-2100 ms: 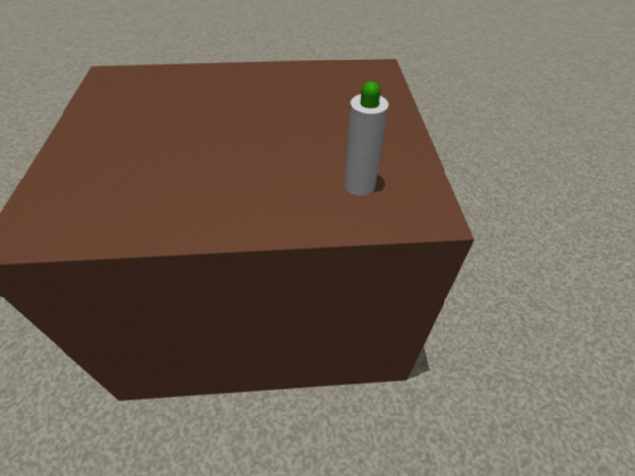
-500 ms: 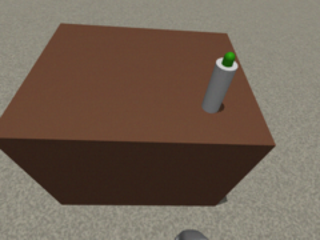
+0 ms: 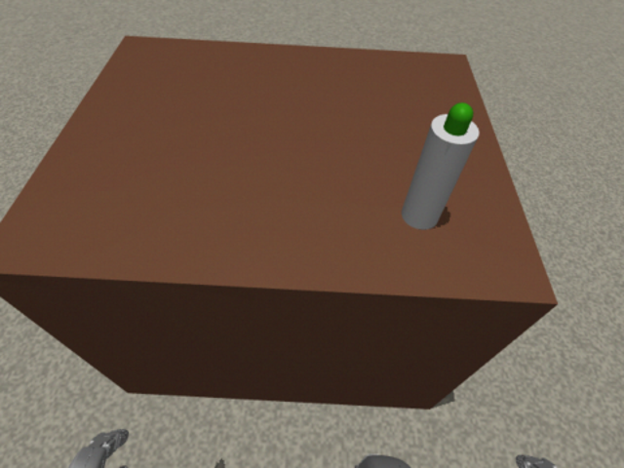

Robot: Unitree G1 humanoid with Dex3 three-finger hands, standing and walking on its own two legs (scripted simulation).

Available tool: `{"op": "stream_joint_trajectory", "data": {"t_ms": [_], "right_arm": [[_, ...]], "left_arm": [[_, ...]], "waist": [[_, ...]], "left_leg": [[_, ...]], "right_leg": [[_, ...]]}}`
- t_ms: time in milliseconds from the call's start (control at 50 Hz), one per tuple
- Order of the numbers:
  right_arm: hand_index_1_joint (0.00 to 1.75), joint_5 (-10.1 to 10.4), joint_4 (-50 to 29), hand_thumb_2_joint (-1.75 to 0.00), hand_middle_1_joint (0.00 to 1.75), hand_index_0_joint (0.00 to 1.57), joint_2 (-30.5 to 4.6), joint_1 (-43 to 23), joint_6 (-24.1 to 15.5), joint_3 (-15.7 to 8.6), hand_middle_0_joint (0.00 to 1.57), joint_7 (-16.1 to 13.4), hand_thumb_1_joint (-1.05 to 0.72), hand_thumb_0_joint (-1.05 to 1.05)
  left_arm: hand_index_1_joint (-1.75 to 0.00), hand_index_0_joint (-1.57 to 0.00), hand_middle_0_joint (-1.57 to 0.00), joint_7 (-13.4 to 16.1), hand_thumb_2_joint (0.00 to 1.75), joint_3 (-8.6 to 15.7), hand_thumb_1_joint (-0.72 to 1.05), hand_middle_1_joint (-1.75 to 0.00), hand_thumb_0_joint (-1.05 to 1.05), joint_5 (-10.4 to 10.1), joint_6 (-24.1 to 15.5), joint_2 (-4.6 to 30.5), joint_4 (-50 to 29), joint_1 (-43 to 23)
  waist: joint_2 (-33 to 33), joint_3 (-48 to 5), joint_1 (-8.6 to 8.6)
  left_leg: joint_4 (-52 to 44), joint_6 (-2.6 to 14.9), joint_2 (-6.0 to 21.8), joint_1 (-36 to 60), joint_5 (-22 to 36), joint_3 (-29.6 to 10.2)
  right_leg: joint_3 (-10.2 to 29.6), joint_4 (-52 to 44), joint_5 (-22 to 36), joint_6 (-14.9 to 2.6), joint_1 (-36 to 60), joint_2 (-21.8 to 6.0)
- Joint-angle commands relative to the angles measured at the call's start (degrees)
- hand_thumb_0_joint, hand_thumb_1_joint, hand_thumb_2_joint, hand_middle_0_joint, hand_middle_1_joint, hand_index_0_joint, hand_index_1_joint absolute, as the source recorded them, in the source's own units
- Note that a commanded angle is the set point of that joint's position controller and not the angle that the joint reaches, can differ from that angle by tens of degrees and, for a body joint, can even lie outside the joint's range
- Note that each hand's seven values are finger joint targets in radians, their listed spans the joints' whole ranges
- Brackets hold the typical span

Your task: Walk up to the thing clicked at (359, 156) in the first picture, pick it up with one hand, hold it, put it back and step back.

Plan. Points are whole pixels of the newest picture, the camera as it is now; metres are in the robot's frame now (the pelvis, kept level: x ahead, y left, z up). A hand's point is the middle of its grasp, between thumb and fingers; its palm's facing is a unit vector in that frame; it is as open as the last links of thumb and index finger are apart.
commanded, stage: walk up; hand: right
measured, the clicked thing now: (438, 168) +0.52 -0.18 +0.06
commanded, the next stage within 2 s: stand in 0.94 s
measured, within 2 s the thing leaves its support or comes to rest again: neither
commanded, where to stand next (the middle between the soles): +0.05 -0.01 m, yaw -2 degrees
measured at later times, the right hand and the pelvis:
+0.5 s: hand out of the picture +0.10 -0.26 -0.13, palm faces -0.07 +0.94 -0.33, open 7.4 cm; pelvis +0.00 -0.01 +0.02, yaw +1 degrees
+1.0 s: hand out of the picture +0.07 -0.26 -0.14, palm faces -0.06 +0.94 -0.34, open 7.4 cm; pelvis +0.00 -0.01 +0.02, yaw +1 degrees
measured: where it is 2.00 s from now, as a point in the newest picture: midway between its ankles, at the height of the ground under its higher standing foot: outside the picture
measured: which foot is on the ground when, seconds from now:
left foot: down 0.00-1.00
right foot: down 0.00-1.00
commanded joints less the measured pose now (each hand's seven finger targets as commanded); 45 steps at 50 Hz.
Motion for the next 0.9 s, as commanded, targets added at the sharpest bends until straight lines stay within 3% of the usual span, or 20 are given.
{"op": "stream_joint_trajectory", "data": {"t_ms": [0, 80, 120, 340, 520, 640, 720, 880], "right_arm": [[0.3, 0.87, -2.23, -0.9, 0.3, 0.2, -12.23, -2.16, -1.19, -2.83, 0.2, -0.64, -0.9, 0.0], [0.3, 0.78, -0.83, -0.9, 0.3, 0.2, -11.55, -4.56, -0.86, -2.24, 0.2, -0.23, -0.9, 0.0], [0.3, 0.9, 0.33, -0.9, 0.3, 0.2, -11.34, -4.01, -0.7, -2.09, 0.2, -0.18, -0.9, 0.0], [0.3, 0.74, 4.35, -0.9, 0.3, 0.2, -11.35, -6.42, -0.65, -1.67, 0.2, 0.09, -0.9, 0.0], [0.3, 0.36, 6.29, -0.9, 0.3, 0.2, -10.79, -6.02, -0.19, -1.76, 0.2, 0.3, -0.9, 0.0], [0.3, 0.19, 7.21, -0.9, 0.3, 0.2, -11.01, -5.35, -0.41, -1.94, 0.2, 0.18, -0.9, 0.0], [0.3, 0.24, 7.06, -0.9, 0.3, 0.2, -10.86, -5.6, -0.63, -1.75, 0.2, 0.13, -0.9, 0.0], [0.3, 0.32, 7.13, -0.9, 0.3, 0.2, -11.19, -5.16, -0.56, -1.88, 0.2, -0.12, -0.9, 0.0]], "left_arm": [[-0.3, -0.2, -0.2, 0.11, 0.9, 3.21, 0.9, -0.3, 0.0, -0.42, -2.18, 13.01, -1.14, -0.51], [-0.3, -0.2, -0.2, 0.13, 0.9, 2.53, 0.9, -0.3, 0.0, -0.33, -2.28, 12.31, 1.55, -1.43], [-0.3, -0.2, -0.2, 0.11, 0.9, 2.5, 0.9, -0.3, 0.0, -0.13, -2.39, 12.46, 2.54, -3.06], [-0.3, -0.2, -0.2, -0.06, 0.9, 2.52, 0.9, -0.3, 0.0, -0.12, -2.63, 11.46, 7.2, -2.89], [-0.3, -0.2, -0.2, 0.06, 0.9, 2.98, 0.9, -0.3, 0.0, 0.35, -2.71, 11.71, 8.38, -2.82], [-0.3, -0.2, -0.2, 0.05, 0.9, 3.17, 0.9, -0.3, 0.0, 0.4, -2.6, 11.57, 8.56, -2.57], [-0.3, -0.2, -0.2, -0.01, 0.9, 3.11, 0.9, -0.3, 0.0, 0.34, -2.64, 11.22, 9.03, -1.88], [-0.3, -0.2, -0.2, 0.14, 0.9, 2.91, 0.9, -0.3, 0.0, 0.16, -2.4, 10.87, 8.98, -1.59]], "waist": [[6.21, -10.97, 0.71], [3.19, -9.97, 1.03], [0.83, -9.02, 0.16], [0.99, -9.3, 0.48], [-0.14, -7.23, 0.29], [1.61, -7.35, 0.27], [1.91, -7.99, 0.62], [2.32, -8.99, 0.5]], "left_leg": [[-10.0, 2.9, 5.86, -1.32, 16.88, -6.29], [-12.27, 3.02, 5.96, 1.47, 14.34, -6.14], [-13.55, 2.7, 5.77, 2.06, 13.17, -5.59], [-19.4, 1.86, 6.57, 4.48, 13.54, -5.47], [-20.38, 1.82, 5.98, 3.73, 8.17, -5.47], [-21.74, 1.85, 6.45, 1.8, 6.81, -6.15], [-21.74, 1.88, 6.55, 1.2, 9.35, -6.31], [-21.58, 1.87, 6.95, 2.08, 12.72, -6.44]], "right_leg": [[6.59, -7.58, 14.67, -4.78, 11.8, -5.86], [6.89, -12.18, 11.07, -3.92, 10.45, -6.06], [7.57, -14.86, 9.64, -3.7, 10.18, -6.58], [6.25, -19.59, 8.8, -1.91, 13.17, -6.05], [7.39, -23.98, -1.0, -1.42, 11.03, -6.25], [7.14, -23.07, -0.39, -1.57, 12.3, -6.0], [6.41, -21.64, 5.48, -1.2, 14.18, -5.85], [5.62, -20.31, 8.7, -1.28, 15.17, -5.7]]}}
